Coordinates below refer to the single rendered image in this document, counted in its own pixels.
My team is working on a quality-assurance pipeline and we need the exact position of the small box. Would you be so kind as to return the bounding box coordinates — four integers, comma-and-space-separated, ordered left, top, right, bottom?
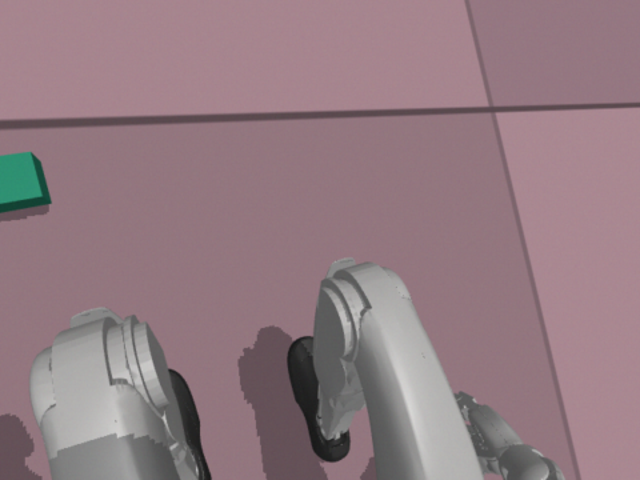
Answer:
0, 152, 52, 213

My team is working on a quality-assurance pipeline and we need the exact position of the right robot foot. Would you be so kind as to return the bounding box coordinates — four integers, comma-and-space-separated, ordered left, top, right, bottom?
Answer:
287, 336, 350, 462

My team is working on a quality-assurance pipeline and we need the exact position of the right robot hand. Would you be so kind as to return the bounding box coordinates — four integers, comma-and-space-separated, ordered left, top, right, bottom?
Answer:
453, 391, 524, 476

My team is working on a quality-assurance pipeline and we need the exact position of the left robot foot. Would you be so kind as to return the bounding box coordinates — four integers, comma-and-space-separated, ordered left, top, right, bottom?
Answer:
168, 369, 212, 480

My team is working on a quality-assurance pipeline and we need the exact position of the right robot arm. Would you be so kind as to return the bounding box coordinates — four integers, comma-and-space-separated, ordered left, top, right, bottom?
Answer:
498, 444, 566, 480

